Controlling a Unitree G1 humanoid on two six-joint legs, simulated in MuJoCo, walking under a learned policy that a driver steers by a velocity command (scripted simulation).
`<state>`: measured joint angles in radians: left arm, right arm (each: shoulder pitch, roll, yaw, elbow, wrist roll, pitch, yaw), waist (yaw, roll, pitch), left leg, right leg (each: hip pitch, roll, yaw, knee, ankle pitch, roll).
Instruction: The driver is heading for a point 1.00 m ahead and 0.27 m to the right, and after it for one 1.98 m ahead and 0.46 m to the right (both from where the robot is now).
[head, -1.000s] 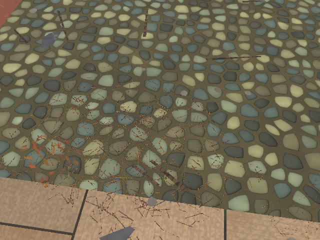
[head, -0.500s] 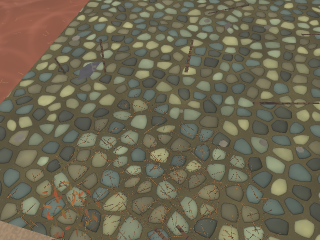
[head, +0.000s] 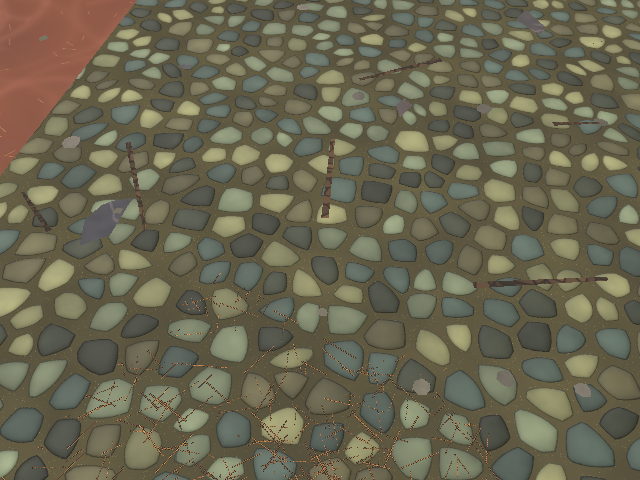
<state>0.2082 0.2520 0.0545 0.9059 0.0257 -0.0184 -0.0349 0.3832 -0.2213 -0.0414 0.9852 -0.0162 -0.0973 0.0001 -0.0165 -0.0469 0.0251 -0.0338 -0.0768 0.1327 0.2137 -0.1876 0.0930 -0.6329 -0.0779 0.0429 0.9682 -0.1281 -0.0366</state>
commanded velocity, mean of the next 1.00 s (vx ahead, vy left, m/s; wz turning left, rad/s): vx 0.29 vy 0.00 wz -0.42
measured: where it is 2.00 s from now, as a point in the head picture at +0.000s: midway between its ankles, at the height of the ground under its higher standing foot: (423, 360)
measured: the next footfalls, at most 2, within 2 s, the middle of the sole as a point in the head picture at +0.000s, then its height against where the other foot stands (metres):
right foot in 0.26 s outside the picture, level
left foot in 0.78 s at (329, 475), level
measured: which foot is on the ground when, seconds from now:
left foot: down 0.00-0.28, up 0.30-0.76, down 0.78-1.00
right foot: up 0.00-0.24, down 0.26-0.78, up 0.80-1.00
